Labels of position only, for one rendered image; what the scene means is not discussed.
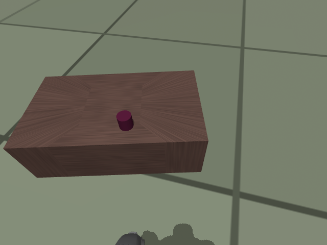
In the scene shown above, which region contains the can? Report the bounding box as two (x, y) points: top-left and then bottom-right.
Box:
(116, 110), (133, 131)

